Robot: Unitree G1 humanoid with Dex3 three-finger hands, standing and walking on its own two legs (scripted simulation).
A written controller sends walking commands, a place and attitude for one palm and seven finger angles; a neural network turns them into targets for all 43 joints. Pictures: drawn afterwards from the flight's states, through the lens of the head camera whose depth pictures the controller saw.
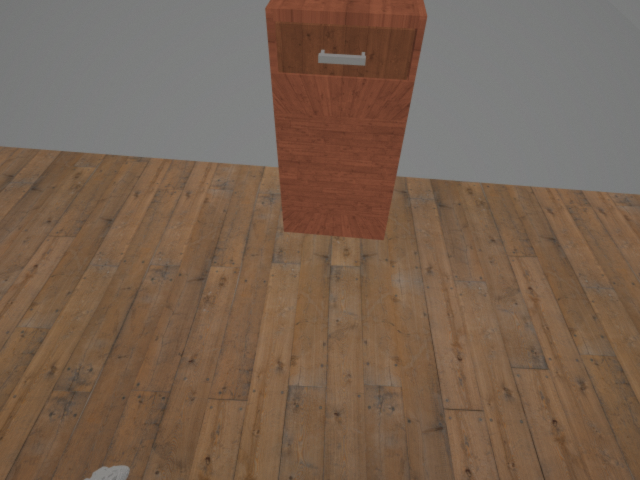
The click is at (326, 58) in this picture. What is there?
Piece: drawer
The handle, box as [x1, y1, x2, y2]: [318, 50, 365, 65]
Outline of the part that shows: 318,55 318,62 364,65 365,62 364,52 362,52 361,55 328,54 325,53 324,50 321,50 321,52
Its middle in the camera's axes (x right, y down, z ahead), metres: +0.06 -0.52 +1.11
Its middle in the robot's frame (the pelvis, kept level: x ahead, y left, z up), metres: +1.19 -0.01 +0.02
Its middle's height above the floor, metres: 0.79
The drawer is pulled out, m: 0.00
